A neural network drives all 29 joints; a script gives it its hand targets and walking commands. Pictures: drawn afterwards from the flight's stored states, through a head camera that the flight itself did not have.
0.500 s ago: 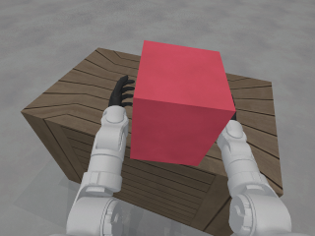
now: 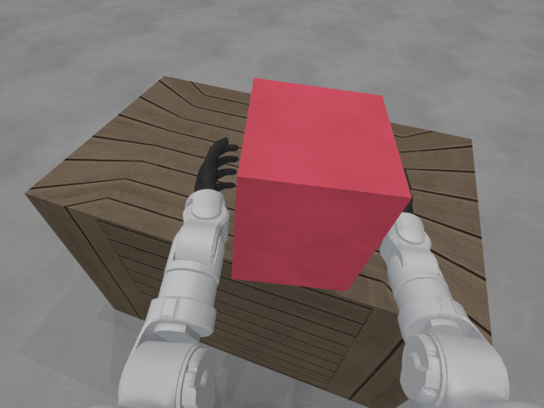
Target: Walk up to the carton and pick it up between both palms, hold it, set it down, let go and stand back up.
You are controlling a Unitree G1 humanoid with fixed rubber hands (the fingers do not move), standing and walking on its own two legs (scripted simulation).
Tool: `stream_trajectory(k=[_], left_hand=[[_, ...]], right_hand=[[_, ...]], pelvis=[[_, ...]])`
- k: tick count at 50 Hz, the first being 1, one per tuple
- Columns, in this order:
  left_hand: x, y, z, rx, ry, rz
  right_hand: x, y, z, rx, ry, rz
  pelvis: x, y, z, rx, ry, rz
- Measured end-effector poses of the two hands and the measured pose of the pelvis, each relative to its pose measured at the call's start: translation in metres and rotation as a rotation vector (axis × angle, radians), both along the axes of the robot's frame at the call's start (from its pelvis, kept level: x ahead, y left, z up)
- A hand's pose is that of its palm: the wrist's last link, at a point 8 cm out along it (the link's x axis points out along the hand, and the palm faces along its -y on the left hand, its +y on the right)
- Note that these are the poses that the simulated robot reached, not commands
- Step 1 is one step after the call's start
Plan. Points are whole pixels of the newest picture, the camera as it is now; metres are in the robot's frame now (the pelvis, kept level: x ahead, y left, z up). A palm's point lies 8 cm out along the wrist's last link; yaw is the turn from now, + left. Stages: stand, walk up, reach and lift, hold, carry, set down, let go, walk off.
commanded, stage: set down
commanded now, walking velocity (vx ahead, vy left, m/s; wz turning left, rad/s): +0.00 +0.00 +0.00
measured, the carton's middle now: (303, 191) +0.42 -0.03 +0.09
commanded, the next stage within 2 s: none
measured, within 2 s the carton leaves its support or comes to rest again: rests again in 1.96 s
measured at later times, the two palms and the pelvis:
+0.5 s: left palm (219, 193) +0.41 +0.10 +0.10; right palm (397, 214) +0.39 -0.18 +0.07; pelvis +0.02 +0.00 +0.00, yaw -1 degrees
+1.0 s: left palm (234, 203) +0.42 +0.08 +0.06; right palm (402, 224) +0.40 -0.21 +0.04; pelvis +0.02 +0.00 +0.00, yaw -2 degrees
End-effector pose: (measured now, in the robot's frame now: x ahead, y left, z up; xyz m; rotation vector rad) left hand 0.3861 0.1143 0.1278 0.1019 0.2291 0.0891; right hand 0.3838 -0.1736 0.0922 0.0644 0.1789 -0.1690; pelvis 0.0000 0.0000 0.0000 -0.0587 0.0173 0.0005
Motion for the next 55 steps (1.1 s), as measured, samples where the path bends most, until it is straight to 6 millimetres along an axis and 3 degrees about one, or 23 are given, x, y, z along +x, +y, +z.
stream_trajectory(k=[25, 55], left_hand=[[0.019, -0.011, -0.026, -0.027, 0.041, -0.015], [0.034, -0.035, -0.074, -0.034, 0.086, -0.051]], right_hand=[[0.011, -0.011, -0.024, -0.002, 0.043, -0.018], [0.016, -0.036, -0.063, 0.026, 0.084, -0.059]], pelvis=[[0.015, 0.001, 0.001, -0.016, 0.069, -0.01], [0.018, -0.006, 0.0, -0.014, 0.224, -0.037]])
